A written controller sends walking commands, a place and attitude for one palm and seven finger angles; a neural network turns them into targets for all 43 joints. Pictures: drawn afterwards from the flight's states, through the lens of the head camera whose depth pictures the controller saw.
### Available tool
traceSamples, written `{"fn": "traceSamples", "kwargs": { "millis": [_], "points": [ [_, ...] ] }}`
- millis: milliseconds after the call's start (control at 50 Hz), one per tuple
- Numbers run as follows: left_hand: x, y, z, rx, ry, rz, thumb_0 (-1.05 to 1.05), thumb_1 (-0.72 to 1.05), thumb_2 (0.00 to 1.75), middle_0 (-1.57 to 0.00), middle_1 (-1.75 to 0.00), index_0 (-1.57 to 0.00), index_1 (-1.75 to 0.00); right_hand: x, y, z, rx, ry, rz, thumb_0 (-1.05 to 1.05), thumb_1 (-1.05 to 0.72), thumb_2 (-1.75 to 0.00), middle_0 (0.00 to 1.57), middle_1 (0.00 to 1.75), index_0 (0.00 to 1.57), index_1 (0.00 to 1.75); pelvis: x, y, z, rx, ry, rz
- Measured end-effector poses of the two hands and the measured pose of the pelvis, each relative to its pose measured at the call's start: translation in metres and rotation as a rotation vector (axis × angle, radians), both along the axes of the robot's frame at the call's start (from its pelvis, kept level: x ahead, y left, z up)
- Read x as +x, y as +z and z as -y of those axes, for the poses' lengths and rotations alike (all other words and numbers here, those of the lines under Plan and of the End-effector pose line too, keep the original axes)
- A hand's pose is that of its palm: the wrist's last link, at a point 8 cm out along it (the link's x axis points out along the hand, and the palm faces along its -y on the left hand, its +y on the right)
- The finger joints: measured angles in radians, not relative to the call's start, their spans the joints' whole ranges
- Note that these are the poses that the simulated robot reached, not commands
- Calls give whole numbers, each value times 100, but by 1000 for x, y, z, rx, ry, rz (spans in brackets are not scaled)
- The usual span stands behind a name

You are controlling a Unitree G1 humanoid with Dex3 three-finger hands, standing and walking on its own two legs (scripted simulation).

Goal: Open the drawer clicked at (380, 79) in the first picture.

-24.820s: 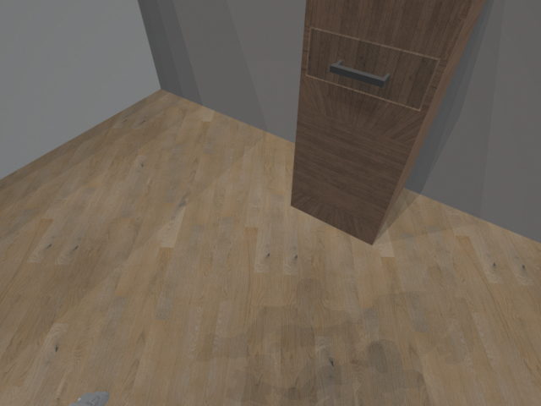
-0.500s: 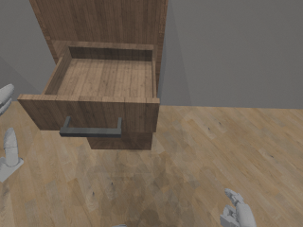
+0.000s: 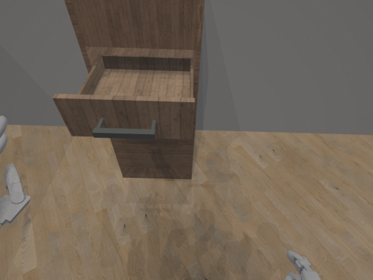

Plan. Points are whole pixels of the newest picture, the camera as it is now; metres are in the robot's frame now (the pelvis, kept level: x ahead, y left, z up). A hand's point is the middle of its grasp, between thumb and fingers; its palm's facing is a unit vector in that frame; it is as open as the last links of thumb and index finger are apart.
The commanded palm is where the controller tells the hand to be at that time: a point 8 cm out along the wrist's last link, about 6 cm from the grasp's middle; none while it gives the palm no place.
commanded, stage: stop stepping back and stand still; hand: left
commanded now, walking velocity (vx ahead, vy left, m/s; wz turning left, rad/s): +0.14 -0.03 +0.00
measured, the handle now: (126, 128) +0.51 +0.19 +0.02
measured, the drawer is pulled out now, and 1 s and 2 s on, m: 0.30 0.30 0.30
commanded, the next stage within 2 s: let the arm hang, fingers relaxed in 0.26 s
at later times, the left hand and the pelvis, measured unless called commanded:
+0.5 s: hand (74, 246) +0.20 +0.24 -0.02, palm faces +0.21 -0.90 -0.38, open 7.4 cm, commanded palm none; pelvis -0.01 +0.00 -0.01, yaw +3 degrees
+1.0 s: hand out of the picture -0.07 +0.19 -0.16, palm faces +0.07 -0.97 -0.24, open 7.3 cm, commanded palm none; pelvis -0.02 +0.00 +0.01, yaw +2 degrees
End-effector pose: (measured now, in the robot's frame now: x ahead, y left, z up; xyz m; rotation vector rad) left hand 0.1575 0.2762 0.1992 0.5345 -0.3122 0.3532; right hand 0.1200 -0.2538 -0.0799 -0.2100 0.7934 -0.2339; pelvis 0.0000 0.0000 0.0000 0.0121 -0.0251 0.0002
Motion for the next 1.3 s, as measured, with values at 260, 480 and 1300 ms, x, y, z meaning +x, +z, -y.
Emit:
{"fn": "traceSamples", "kwargs": {
  "millis": [260,480,1300],
  "points": [
    [-25,9,7,13,-10,63,1,89,90,-21,-30,-22,-30,12,0,-18,33,75,43,2,-91,-90,21,30,20,30,-13,-3,3,-13,11,17],
    [15,-152,-7,-252,100,-563,0,90,90,-19,-30,-20,-30,14,-34,-22,99,113,-77,1,-91,-90,20,30,20,30,-7,-5,0,-3,43,-23],
    [-192,-335,73,-642,280,-1631,1,92,90,-20,-30,-21,-30,-164,-62,-58,199,-60,-632,1,-91,-90,20,30,19,30,-21,11,2,-14,15,21]
  ]
}}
